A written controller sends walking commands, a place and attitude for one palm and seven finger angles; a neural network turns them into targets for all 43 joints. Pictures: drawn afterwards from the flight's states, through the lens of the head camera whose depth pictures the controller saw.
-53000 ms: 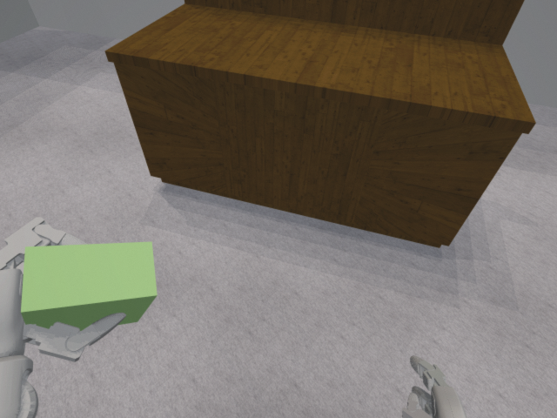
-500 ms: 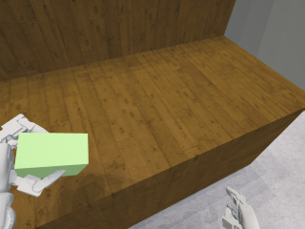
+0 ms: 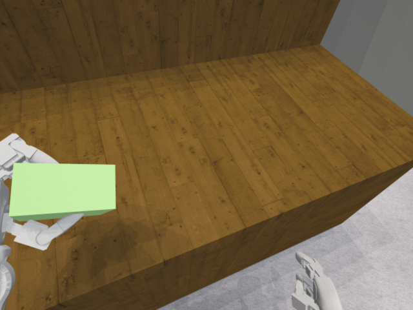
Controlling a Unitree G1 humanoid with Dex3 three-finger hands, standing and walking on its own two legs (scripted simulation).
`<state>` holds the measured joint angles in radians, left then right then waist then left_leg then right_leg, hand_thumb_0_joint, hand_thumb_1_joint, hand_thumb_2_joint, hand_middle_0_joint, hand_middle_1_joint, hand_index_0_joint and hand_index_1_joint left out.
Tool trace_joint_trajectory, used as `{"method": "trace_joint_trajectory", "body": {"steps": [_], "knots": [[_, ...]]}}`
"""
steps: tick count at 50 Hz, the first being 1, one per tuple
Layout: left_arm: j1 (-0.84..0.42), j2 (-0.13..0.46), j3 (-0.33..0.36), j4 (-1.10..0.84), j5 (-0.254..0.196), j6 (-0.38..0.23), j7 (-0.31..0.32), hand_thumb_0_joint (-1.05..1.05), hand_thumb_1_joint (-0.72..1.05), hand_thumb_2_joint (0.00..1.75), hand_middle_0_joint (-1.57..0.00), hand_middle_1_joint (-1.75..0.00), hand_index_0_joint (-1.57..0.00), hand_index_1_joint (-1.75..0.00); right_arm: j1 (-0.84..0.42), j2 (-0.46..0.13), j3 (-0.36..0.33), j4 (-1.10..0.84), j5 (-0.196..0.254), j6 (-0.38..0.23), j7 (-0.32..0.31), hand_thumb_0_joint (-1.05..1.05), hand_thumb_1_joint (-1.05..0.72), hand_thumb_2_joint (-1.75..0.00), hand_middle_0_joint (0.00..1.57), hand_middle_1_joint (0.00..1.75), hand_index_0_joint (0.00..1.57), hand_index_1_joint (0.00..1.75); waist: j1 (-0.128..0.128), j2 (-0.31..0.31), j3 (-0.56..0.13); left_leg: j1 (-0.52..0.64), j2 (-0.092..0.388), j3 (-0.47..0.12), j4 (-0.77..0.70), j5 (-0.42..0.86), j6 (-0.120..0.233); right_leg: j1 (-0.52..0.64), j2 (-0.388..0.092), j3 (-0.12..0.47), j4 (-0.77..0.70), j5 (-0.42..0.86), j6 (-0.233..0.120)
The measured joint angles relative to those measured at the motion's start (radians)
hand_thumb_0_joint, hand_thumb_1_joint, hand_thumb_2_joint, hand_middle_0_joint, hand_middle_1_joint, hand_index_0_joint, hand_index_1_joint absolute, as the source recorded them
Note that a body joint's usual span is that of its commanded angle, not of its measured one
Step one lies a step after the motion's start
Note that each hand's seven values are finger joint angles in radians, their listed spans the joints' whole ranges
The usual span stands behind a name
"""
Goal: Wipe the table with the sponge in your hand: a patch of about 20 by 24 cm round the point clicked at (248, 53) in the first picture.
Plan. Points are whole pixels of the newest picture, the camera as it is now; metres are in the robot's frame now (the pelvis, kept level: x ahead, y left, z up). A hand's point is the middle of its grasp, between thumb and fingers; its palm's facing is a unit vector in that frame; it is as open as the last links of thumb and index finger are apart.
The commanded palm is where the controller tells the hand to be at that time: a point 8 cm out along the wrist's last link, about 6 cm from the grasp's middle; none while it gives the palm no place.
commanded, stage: come to a stop and stand still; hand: left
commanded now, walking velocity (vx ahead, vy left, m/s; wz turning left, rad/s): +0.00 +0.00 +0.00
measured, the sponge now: (79, 193) +0.24 +0.22 +0.14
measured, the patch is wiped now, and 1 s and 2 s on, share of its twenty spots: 0.00 0.00 0.00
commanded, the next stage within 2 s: look again from close up in 0.20 s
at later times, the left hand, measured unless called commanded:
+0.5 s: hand (44, 202) +0.21 +0.25 +0.16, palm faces +0.37 -0.86 -0.36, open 9.8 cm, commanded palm +0.15 +0.28 +0.17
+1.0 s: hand (66, 215) +0.20 +0.22 +0.15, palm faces +0.23 -0.78 -0.58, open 9.8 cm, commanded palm +0.15 +0.27 +0.18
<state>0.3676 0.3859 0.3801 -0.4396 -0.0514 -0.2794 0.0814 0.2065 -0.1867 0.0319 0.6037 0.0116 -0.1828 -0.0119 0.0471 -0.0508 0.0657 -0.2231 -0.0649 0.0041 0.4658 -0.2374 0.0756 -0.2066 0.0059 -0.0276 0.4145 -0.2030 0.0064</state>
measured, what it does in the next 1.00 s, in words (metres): stands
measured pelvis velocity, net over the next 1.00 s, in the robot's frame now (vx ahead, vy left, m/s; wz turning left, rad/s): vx -0.02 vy -0.03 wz -0.01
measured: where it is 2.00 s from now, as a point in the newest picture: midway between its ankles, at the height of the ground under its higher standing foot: outside the picture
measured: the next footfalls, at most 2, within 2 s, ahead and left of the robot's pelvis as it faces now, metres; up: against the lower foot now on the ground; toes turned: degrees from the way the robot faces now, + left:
none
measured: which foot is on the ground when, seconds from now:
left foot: down 0.00-1.00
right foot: down 0.00-1.00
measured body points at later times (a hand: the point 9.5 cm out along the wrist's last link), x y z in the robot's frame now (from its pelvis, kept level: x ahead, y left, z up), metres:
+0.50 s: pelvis -0.01 +0.01 +0.00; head +0.01 +0.03 +0.45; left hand +0.18 +0.30 +0.18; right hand +0.17 -0.21 -0.07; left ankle +0.01 +0.06 -0.74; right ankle +0.01 -0.13 -0.74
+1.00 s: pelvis -0.02 -0.03 -0.01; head -0.02 -0.04 +0.44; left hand +0.18 +0.26 +0.19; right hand +0.20 -0.25 -0.07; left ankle +0.01 +0.06 -0.74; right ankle +0.01 -0.12 -0.74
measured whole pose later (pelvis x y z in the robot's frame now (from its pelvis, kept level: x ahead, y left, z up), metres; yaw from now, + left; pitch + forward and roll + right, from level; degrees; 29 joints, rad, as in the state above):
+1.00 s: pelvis -0.02 -0.03 -0.01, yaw -1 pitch -1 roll +1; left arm 0.41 0.49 0.37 -0.48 -0.02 0.04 -0.05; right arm 0.14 -0.25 0.04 0.56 0.00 -0.08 -0.01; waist 0.04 0.02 0.00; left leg -0.29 -0.05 0.02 0.58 -0.27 0.04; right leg -0.31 0.04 0.01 0.60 -0.28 -0.04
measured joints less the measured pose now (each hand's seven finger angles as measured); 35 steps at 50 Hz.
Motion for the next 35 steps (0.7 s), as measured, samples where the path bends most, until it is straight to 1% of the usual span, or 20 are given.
{"method": "trace_joint_trajectory", "body": {"steps": [4, 10, 14, 21, 35], "knots": [[0.006, -0.017, -0.021, -0.012, 0.005, 0.002, 0.001, -0.01, -0.48, 1.07, -0.77, -1.37, -0.77, -1.37, -0.025, 0.002, 0.000, -0.016, -0.002, 0.009, 0.006, 0.02, -0.90, -0.90, 0.21, 0.30, 0.20, 0.30, -0.002, 0.002, -0.009, 0.003, -0.003, 0.006, -0.008, 0.002, 0.004, 0.002, -0.003, 0.007, -0.008, 0.004, 0.006], [0.033, -0.010, -0.033, -0.006, 0.009, 0.026, -0.005, -0.01, -0.48, 1.07, -0.77, -1.37, -0.77, -1.37, -0.041, 0.011, 0.003, -0.043, -0.002, 0.033, 0.000, 0.01, -0.90, -0.90, 0.21, 0.30, 0.20, 0.30, -0.010, 0.002, -0.014, 0.006, -0.002, 0.010, -0.013, 0.005, 0.007, 0.009, -0.002, 0.010, -0.024, 0.015, 0.009], [0.038, -0.008, -0.031, -0.017, 0.009, 0.036, -0.002, -0.01, -0.48, 1.07, -0.77, -1.37, -0.77, -1.37, -0.034, 0.009, 0.004, -0.050, -0.002, 0.041, -0.006, 0.01, -0.90, -0.90, 0.21, 0.30, 0.20, 0.30, -0.007, 0.001, -0.010, 0.009, -0.002, 0.010, -0.015, 0.009, 0.007, 0.012, -0.003, 0.011, -0.027, 0.019, 0.010], [0.036, -0.018, -0.031, -0.016, 0.016, 0.037, 0.005, -0.01, -0.48, 1.07, -0.77, -1.37, -0.77, -1.37, -0.008, 0.002, 0.001, -0.039, -0.001, 0.050, -0.011, 0.01, -0.90, -0.90, 0.21, 0.30, 0.20, 0.30, -0.003, 0.013, -0.010, 0.011, -0.002, 0.011, -0.023, 0.019, 0.006, 0.014, -0.003, 0.011, -0.034, 0.029, 0.010], [0.060, -0.024, -0.039, 0.003, 0.023, 0.038, 0.006, -0.01, -0.49, 1.07, -0.77, -1.37, -0.77, -1.37, 0.020, -0.010, -0.007, -0.018, 0.000, 0.049, -0.018, 0.02, -0.90, -0.90, 0.21, 0.30, 0.20, 0.30, -0.023, 0.031, -0.020, 0.006, 0.011, 0.006, -0.026, 0.027, -0.003, 0.014, 0.011, 0.006, -0.048, 0.042, -0.003]]}}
